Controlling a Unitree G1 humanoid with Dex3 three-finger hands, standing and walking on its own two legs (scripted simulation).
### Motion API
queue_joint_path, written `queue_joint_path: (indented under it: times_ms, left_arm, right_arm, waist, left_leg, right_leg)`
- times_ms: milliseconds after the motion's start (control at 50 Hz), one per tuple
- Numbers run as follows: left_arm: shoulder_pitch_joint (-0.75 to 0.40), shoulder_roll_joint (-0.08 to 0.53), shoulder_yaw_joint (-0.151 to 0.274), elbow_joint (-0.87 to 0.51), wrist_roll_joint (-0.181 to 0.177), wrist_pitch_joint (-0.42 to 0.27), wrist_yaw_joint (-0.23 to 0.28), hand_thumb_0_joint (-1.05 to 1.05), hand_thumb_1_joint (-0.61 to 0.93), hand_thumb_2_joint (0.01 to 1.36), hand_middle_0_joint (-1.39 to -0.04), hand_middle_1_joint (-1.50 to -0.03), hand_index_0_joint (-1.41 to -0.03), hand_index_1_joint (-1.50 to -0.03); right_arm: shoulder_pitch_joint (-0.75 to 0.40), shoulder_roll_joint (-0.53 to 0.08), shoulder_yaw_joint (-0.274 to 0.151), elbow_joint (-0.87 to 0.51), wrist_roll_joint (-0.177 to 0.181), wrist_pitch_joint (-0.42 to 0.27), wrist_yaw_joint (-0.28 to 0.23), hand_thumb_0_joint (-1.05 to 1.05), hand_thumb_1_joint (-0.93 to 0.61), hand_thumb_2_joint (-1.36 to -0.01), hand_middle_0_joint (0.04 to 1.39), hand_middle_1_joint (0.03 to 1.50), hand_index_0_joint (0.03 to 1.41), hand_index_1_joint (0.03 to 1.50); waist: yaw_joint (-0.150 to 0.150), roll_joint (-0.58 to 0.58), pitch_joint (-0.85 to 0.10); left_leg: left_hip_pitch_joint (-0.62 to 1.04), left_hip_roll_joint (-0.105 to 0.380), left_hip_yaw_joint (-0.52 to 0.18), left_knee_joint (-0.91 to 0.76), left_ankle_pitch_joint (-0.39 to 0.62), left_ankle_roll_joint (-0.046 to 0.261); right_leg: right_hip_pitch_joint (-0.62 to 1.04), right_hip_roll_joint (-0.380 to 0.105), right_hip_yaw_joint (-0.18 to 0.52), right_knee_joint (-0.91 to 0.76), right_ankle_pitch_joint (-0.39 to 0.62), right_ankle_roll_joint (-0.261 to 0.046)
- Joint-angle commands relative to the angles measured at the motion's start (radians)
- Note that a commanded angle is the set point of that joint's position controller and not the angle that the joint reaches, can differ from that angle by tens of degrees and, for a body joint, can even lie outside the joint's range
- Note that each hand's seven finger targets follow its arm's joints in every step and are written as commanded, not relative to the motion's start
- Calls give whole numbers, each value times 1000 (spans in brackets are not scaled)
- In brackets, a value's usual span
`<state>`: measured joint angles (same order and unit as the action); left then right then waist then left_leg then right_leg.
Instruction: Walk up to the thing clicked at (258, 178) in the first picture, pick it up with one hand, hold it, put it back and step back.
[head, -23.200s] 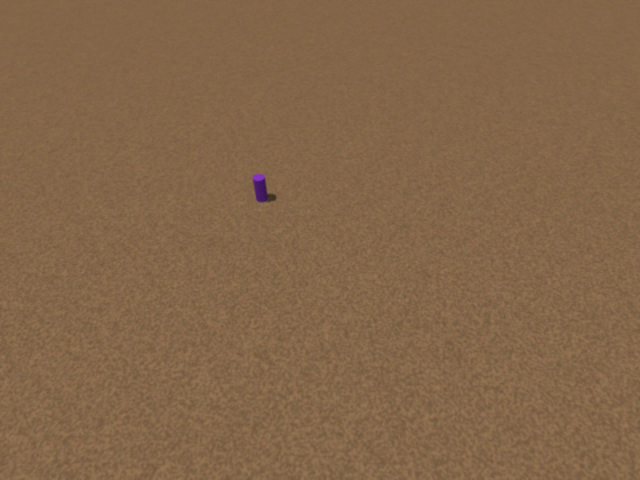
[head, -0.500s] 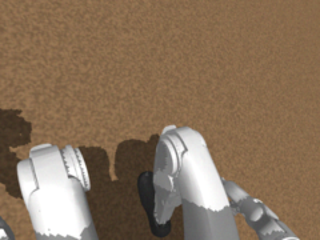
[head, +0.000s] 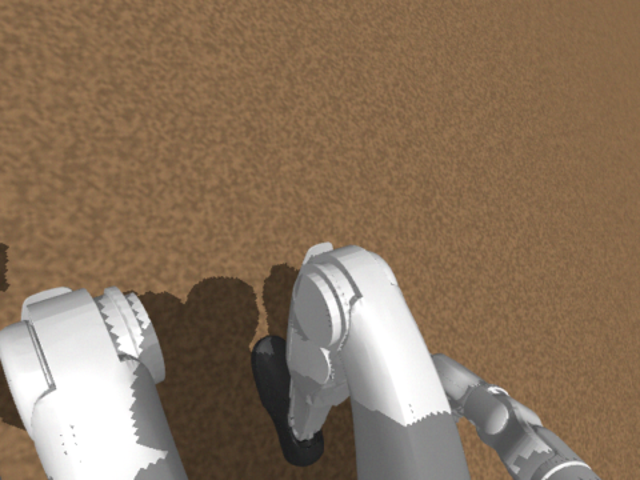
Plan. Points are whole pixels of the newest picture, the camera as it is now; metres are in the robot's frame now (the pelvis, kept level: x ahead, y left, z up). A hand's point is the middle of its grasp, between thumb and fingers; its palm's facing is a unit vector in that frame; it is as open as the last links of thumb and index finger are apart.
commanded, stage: lower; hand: left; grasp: from the side
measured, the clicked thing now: out of the picture +0.39 +0.33 -0.19
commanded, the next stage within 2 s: loosen in 0.44 s
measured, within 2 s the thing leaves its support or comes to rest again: rests again in 0.40 s
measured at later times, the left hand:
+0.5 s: hand out of the picture +0.40 +0.33 -0.18, palm faces +0.50 -0.86 +0.00, open 7.9 cm
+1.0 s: hand out of the picture +0.40 +0.33 -0.17, palm faces +0.49 -0.87 +0.00, open 12.3 cm
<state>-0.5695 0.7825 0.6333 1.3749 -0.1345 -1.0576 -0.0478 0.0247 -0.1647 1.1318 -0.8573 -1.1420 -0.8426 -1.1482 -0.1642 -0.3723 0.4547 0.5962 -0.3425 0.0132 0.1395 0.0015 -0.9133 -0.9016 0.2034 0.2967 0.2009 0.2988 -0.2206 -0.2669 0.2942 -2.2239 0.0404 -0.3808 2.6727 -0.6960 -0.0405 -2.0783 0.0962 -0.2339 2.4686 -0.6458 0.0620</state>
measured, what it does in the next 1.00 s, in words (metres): stands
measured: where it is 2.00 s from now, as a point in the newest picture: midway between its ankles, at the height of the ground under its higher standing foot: (214, 461)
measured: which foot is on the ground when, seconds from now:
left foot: down 0.00-1.00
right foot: down 0.00-1.00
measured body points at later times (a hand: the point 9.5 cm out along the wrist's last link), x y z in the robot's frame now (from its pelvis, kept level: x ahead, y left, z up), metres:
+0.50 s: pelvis -0.01 +0.01 +0.00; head +0.21 +0.19 +0.34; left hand +0.36 +0.37 -0.17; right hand +0.18 -0.24 -0.03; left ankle +0.08 +0.13 -0.24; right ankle +0.13 -0.12 -0.24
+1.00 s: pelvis -0.01 +0.01 +0.00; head +0.20 +0.20 +0.34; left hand +0.37 +0.37 -0.17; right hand +0.17 -0.23 -0.02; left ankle +0.08 +0.13 -0.24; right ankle +0.13 -0.12 -0.24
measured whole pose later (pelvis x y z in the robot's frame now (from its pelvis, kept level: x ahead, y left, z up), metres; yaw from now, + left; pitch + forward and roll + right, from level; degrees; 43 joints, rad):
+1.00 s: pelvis -0.01 +0.01 +0.00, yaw -2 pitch +8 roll -17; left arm -0.56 0.84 0.60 1.44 -0.12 -1.12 0.02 0.00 -0.33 0.45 -0.65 -0.57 -0.65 -0.56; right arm -0.19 -0.37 0.52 0.55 -0.37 0.01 0.15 0.00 -0.92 -0.90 0.20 0.30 0.20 0.30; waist -0.22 -0.31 0.32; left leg -2.20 0.05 -0.43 2.69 -0.70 -0.02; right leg -2.04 0.12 -0.27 2.44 -0.62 0.07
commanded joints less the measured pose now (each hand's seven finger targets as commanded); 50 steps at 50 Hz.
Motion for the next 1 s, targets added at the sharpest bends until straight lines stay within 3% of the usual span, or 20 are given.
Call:
queue_joint_path:
  times_ms: [0, 40, 80, 220, 260, 280, 360, 520, 540, 620, 640, 740, 780, 800, 820, 840, 920, 980]
  left_arm:
    - [-201, 224, 4, -161, -4, -106, 8, 0, 251, 1225, -1262, -1363, -1279, -1358]
    - [-196, 240, 9, -153, -3, -111, 13, 0, 251, 1209, -1243, -1340, -1260, -1336]
    - [-210, 229, -14, -148, 2, -110, 13, 0, 277, 1226, -1253, -1354, -1270, -1349]
    - [-191, 239, -4, -143, 9, -123, 34, 0, 292, 1250, -1256, -1362, -1271, -1359]
    - [-208, 239, -10, -133, 10, -129, 40, 0, 302, 1262, -1279, -1378, -1295, -1375]
    - [-191, 245, -2, -131, 10, -131, 44, 0, 305, 1260, -1269, -1366, -1282, -1365]
    - [-215, 252, -21, -119, 17, -139, 47, 0, 305, 1251, -1276, -1359, -1289, -1359]
    - [-177, 268, -6, -88, 17, -147, 57, 0, 317, 1247, -1259, -1340, -1270, -1342]
    - [-178, 248, -12, -95, 13, -151, 58, 0, 325, 1187, -1308, -1334, -1324, -1329]
    - [-172, 257, -12, -103, 16, -151, 60, 0, 118, 867, -1114, -1055, -1137, -1035]
    - [-191, 247, -24, -101, 16, -154, 60, 0, 84, 787, -1082, -1003, -1104, -983]
    - [-191, 248, -32, -92, 23, -149, 65, 0, -237, 511, -769, -672, -774, -669]
    - [-183, 220, -43, -80, 18, -146, 62, 0, -309, 442, -680, -582, -684, -579]
    - [-171, 250, -27, -78, 20, -141, 64, 0, -341, 403, -655, -541, -655, -542]
    - [-186, 249, -37, -69, 21, -140, 63, 0, -386, 375, -622, -509, -623, -511]
    - [-165, 254, -26, -66, 17, -138, 65, 0, -413, 351, -585, -473, -584, -477]
    - [-161, 221, -46, -69, 13, -137, 59, 0, -408, 294, -493, -387, -490, -389]
    - [-175, 246, -33, -59, 14, -137, 66, 0, -427, 257, -423, -315, -419, -320]
  right_arm:
    - [24, -352, -115, -29, -8, -1, -22, 0, -906, -903, 200, 300, 200, 300]
    - [24, -347, -104, -31, -10, -2, -20, 0, -906, -903, 200, 300, 200, 300]
    - [12, -352, -104, -36, -10, -1, -23, 0, -904, -902, 200, 300, 200, 300]
    - [4, -360, -98, -40, -18, 1, -20, 0, -899, -902, 200, 300, 200, 300]
    - [7, -361, -91, -41, -21, 2, -18, 0, -897, -901, 200, 300, 200, 300]
    - [1, -360, -92, -42, -20, 1, -18, 0, -897, -901, 200, 300, 200, 300]
    - [-6, -359, -81, -45, -26, -1, -19, 0, -899, -901, 200, 300, 200, 300]
    - [-16, -366, -72, -58, -29, -2, -18, 0, -895, -901, 200, 300, 200, 300]
    - [-20, -367, -71, -62, -31, -1, -18, 0, -897, -897, 201, 300, 200, 300]
    - [-14, -369, -72, -61, -30, -4, -18, 0, -908, -893, 201, 300, 200, 300]
    - [-19, -369, -70, -57, -32, -2, -18, 0, -913, -893, 201, 300, 200, 300]
    - [-19, -368, -71, -59, -31, -1, -17, 0, -914, -899, 201, 301, 200, 301]
    - [-22, -367, -69, -64, -32, -2, -17, 0, -913, -899, 201, 301, 200, 301]
    - [-13, -369, -72, -57, -30, 0, -19, 0, -916, -900, 201, 301, 200, 301]
    - [-16, -368, -68, -63, -30, 3, -17, 0, -919, -901, 201, 301, 200, 301]
    - [-14, -366, -66, -63, -29, 2, -15, 0, -919, -902, 201, 301, 200, 301]
    - [-18, -362, -66, -72, -30, 1, -14, 0, -914, -901, 201, 301, 201, 301]
    - [-24, -366, -66, -71, -26, 1, -15, 0, -915, -902, 201, 301, 201, 301]
  waist:
    - [-83, 547, -595]
    - [-77, 539, -609]
    - [-89, 548, -559]
    - [-84, 553, -554]
    - [-99, 559, -554]
    - [-90, 552, -550]
    - [-106, 549, -527]
    - [-100, 541, -508]
    - [-105, 532, -520]
    - [-98, 551, -523]
    - [-111, 547, -518]
    - [-112, 535, -491]
    - [-113, 528, -492]
    - [-101, 539, -495]
    - [-110, 527, -491]
    - [-99, 522, -492]
    - [-101, 517, -504]
    - [-105, 511, -472]
  left_leg:
    - [394, 54, 121, -315, 104, 9]
    - [382, 52, 123, -304, 116, 13]
    - [369, 54, 117, -315, 93, 12]
    - [404, 62, 96, -325, 107, 5]
    - [405, 61, 93, -321, 120, 5]
    - [402, 63, 95, -321, 120, 6]
    - [379, 62, 98, -311, 97, 12]
    - [365, 63, 91, -314, 64, 14]
    - [381, 65, 84, -315, 72, 11]
    - [405, 69, 79, -321, 95, 7]
    - [400, 70, 74, -319, 98, 6]
    - [382, 69, 72, -326, 76, 9]
    - [389, 70, 70, -325, 76, 9]
    - [394, 70, 72, -327, 85, 8]
    - [373, 67, 73, -326, 66, 11]
    - [362, 66, 75, -322, 64, 15]
    - [379, 65, 73, -324, 75, 12]
    - [355, 67, 67, -330, 47, 15]
  right_leg:
    - [267, 24, -113, -191, 177, -67]
    - [292, 27, -112, -196, 191, -66]
    - [259, 26, -118, -194, 170, -68]
    - [257, 30, -131, -185, 180, -67]
    - [269, 31, -135, -182, 191, -66]
    - [263, 32, -134, -183, 191, -67]
    - [266, 36, -135, -192, 179, -65]
    - [264, 43, -147, -196, 157, -66]
    - [273, 43, -153, -197, 164, -63]
    - [270, 45, -151, -189, 180, -65]
    - [267, 43, -155, -187, 184, -63]
    - [253, 42, -154, -192, 167, -64]
    - [260, 43, -155, -195, 172, -61]
    - [255, 44, -151, -193, 173, -64]
    - [253, 44, -156, -198, 157, -65]
    - [264, 47, -155, -198, 158, -65]
    - [267, 49, -157, -200, 168, -64]
    - [245, 47, -161, -199, 145, -65]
